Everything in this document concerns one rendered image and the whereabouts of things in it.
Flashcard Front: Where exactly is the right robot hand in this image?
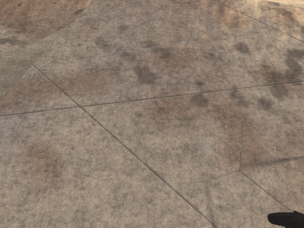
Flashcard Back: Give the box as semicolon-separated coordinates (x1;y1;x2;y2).
267;211;304;228

